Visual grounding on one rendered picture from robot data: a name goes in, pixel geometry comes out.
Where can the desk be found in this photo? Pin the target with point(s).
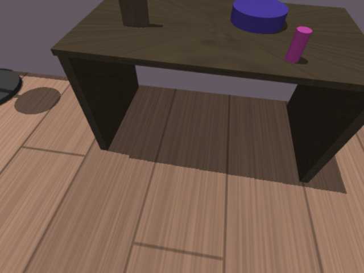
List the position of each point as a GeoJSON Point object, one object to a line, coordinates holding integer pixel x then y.
{"type": "Point", "coordinates": [325, 111]}

